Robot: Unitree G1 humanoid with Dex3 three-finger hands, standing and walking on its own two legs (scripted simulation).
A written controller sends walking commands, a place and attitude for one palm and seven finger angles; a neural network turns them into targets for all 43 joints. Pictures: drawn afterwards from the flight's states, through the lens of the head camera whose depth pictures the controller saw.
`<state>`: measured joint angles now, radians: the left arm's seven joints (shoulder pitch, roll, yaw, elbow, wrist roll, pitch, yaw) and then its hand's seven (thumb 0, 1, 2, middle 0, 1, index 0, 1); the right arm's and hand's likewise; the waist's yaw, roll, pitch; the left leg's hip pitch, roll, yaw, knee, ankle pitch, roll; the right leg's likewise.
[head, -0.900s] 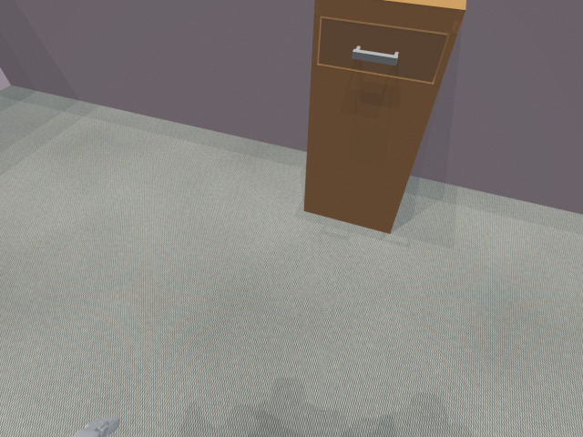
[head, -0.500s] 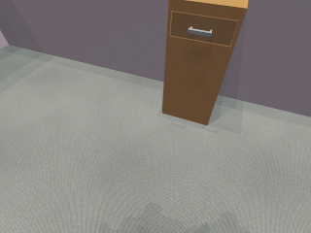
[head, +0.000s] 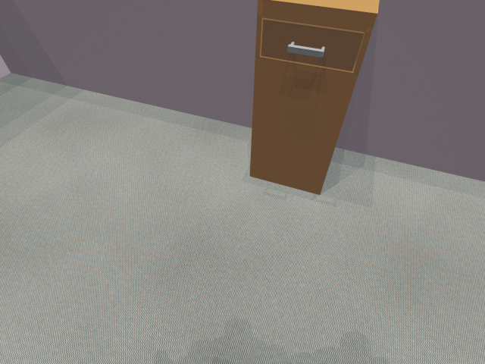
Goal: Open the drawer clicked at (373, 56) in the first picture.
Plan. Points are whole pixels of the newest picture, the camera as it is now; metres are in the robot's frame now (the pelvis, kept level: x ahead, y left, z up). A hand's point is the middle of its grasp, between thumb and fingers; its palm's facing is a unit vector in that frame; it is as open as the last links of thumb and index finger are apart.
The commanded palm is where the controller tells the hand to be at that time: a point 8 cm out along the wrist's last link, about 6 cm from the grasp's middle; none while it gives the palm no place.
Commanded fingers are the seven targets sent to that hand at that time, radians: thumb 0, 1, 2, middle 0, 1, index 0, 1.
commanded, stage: stand and wait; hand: left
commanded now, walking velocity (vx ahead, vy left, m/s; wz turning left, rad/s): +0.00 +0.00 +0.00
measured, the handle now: (306, 48) +1.17 -0.18 +0.02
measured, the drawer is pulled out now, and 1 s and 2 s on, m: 0.00 0.00 0.00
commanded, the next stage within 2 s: look at it before walking up in 0.04 s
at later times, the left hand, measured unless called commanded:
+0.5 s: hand out of the picture +0.08 +0.25 -0.16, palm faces -0.03 -0.94 -0.33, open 7.3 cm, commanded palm none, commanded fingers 0.00 0.90 0.90 -0.20 -0.30 -0.20 -0.30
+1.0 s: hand out of the picture +0.06 +0.21 -0.18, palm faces -0.08 -0.96 -0.25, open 7.3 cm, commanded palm none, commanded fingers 0.00 0.90 0.90 -0.20 -0.30 -0.20 -0.30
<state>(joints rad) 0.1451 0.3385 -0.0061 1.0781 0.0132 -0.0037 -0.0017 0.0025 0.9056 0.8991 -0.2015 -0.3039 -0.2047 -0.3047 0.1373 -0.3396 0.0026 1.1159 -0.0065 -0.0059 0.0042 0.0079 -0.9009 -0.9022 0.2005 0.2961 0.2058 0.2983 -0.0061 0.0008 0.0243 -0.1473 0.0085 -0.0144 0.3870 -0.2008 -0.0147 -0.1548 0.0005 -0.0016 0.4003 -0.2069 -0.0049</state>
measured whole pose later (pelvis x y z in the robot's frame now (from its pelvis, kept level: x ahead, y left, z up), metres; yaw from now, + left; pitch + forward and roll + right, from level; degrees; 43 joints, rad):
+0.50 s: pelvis +0.01 +0.00 +0.00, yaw +0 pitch -2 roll +0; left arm 0.15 0.34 -0.01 1.09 0.01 -0.01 0.00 0.00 0.91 0.90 -0.20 -0.30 -0.20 -0.30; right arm 0.12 -0.34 0.00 1.12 0.00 -0.01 0.00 0.01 -0.90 -0.90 0.20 0.30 0.21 0.30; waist 0.00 -0.01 0.03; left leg -0.13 0.01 -0.01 0.37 -0.20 -0.01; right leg -0.14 0.00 0.00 0.38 -0.20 0.00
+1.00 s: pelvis +0.03 +0.00 -0.01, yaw -6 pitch -1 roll +1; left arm 0.31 0.27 0.02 1.06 0.02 0.04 -0.03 0.00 0.91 0.90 -0.20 -0.30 -0.20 -0.30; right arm 0.23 -0.26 -0.01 1.08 -0.02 -0.01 0.00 0.01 -0.90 -0.90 0.20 0.30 0.21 0.30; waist 0.02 -0.01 -0.01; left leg -0.14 0.04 0.09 0.49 -0.33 -0.01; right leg -0.26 0.02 0.03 0.66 -0.42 -0.02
